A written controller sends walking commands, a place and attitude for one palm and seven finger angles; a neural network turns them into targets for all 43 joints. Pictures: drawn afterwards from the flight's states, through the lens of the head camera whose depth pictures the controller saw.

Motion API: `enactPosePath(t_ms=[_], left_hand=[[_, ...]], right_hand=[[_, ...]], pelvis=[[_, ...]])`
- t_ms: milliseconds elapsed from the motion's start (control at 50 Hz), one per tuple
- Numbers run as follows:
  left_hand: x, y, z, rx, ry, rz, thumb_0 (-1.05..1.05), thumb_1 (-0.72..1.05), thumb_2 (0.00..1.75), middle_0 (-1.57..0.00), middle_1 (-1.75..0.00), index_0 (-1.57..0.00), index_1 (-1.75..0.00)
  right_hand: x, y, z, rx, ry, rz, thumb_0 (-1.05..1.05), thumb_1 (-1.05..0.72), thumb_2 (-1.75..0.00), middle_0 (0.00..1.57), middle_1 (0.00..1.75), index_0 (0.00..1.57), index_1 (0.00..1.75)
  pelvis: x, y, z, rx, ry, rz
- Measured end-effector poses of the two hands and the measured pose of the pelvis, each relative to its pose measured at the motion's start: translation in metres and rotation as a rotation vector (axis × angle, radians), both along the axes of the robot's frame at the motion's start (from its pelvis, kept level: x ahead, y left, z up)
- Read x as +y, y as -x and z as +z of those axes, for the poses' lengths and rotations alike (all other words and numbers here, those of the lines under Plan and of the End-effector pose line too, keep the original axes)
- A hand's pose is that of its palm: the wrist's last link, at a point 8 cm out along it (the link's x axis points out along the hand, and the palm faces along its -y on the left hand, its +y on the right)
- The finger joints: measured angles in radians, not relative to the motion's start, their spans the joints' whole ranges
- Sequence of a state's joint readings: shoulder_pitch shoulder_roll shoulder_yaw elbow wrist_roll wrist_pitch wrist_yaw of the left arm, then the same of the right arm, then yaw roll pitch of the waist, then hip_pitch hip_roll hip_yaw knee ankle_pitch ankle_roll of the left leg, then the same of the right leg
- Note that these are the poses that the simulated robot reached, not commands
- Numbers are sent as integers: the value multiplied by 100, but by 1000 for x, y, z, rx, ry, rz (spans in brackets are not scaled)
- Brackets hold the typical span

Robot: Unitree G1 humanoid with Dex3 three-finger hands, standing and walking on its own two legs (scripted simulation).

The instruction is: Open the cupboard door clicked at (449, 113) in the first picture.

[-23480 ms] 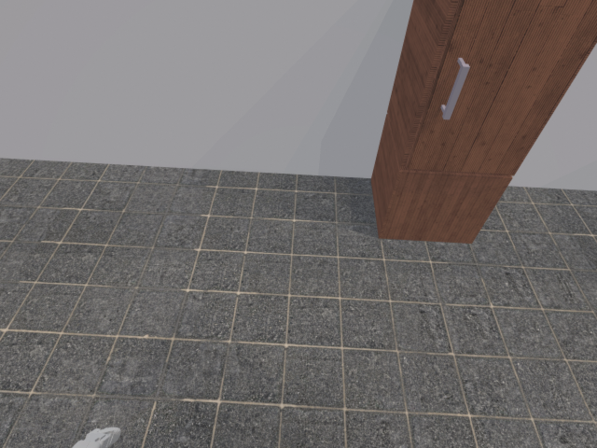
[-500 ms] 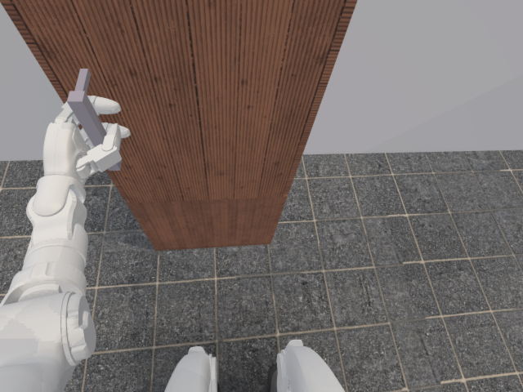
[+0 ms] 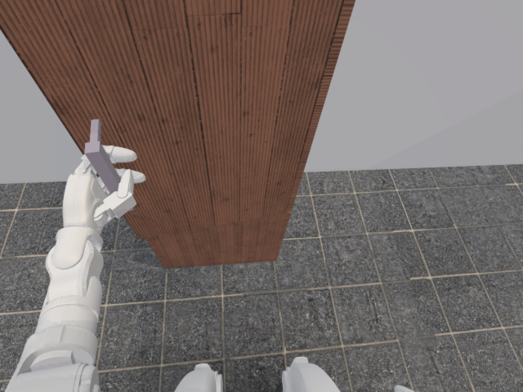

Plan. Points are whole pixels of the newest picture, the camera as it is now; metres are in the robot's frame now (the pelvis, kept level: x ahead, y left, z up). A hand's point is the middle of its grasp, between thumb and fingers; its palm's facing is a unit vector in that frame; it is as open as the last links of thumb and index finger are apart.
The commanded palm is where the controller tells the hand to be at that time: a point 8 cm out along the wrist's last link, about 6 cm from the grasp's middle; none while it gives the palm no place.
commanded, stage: pull the door open along its arc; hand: left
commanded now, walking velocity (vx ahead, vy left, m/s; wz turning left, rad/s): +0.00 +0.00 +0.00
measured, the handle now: (112, 170) +0.45 +0.23 +0.04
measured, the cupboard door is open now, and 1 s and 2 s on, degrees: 7 44 43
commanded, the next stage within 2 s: open thumb and fingers to let go in 0.62 s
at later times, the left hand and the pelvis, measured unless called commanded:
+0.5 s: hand (192, 286) +0.26 +0.09 +0.04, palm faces +0.45 -0.90 +0.00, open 5.5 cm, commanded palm +0.19 +0.11 +0.04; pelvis +0.01 -0.02 +0.00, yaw +4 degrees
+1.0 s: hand (216, 309) +0.23 +0.06 +0.05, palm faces +0.49 -0.87 -0.03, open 7.6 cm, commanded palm +0.18 +0.10 +0.04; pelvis +0.00 -0.07 +0.00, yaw +6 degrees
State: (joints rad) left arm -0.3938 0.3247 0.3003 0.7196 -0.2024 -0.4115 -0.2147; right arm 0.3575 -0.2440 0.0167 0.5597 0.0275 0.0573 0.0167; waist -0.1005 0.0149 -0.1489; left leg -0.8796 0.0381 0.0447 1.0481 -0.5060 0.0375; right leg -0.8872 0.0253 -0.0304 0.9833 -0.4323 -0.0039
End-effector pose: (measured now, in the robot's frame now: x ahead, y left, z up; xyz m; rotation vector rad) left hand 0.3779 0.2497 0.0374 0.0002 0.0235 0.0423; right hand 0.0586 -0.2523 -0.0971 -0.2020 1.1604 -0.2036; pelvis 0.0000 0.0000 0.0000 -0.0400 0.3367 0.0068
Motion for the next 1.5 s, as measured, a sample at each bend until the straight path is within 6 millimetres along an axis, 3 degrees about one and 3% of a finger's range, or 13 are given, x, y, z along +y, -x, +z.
enactPosePath(t_ms=[100,200,320,480,680,860,960,1080,1280,1500], left_hand=[[-13,35,0,-6,19,-3,1,78,78,-36,-135,-39,-135],[-37,72,-2,-23,116,193,3,75,77,-35,-135,-39,-135],[-73,114,2,-11,82,344,3,75,77,-34,-135,-40,-135],[-117,156,8,44,32,427,3,75,78,-33,-135,-40,-135],[-148,184,12,96,-1,339,3,73,75,-31,-130,-39,-135],[-151,181,6,65,-6,458,2,68,78,-35,-131,-39,-134],[-153,189,11,57,-9,477,2,52,72,-35,-129,-38,-132],[-154,189,9,37,-18,450,1,20,59,-31,-125,-35,-128],[-137,194,8,32,9,467,1,-34,37,-29,-117,-31,-117],[-137,194,6,12,38,391,0,-48,30,-24,-77,-28,-78]], right_hand=[[4,-29,9,-90,-13,30,1,-90,-90,20,30,21,30],[13,-69,13,-188,-30,117,1,-90,-90,20,30,20,30],[32,-114,16,-294,-80,235,1,-90,-90,20,30,20,30],[50,-145,23,-392,-119,313,1,-90,-90,20,30,21,30],[33,-150,30,-462,-128,314,1,-90,-90,20,30,21,30],[1,-144,14,-419,-82,320,1,-90,-90,20,30,21,30],[-10,-135,10,-402,-83,308,1,-90,-90,20,30,20,30],[-17,-125,5,-391,-76,295,1,-90,-90,20,30,20,30],[-10,-118,7,-390,-74,282,1,-90,-90,20,30,20,30],[16,-120,15,-424,-65,298,1,-90,-90,20,30,20,30]], pelvis=[[1,-5,5,-23,-3,1],[1,-7,5,-37,-7,12],[-4,-7,1,-51,-14,30],[-17,-8,0,-81,-24,57],[-38,-15,1,-109,-33,72],[-57,-9,-6,-93,-53,84],[-64,-7,-4,-96,-61,90],[-67,1,-5,-95,-65,89],[-59,7,-5,-102,-58,86],[-37,13,-7,-108,-36,79]])
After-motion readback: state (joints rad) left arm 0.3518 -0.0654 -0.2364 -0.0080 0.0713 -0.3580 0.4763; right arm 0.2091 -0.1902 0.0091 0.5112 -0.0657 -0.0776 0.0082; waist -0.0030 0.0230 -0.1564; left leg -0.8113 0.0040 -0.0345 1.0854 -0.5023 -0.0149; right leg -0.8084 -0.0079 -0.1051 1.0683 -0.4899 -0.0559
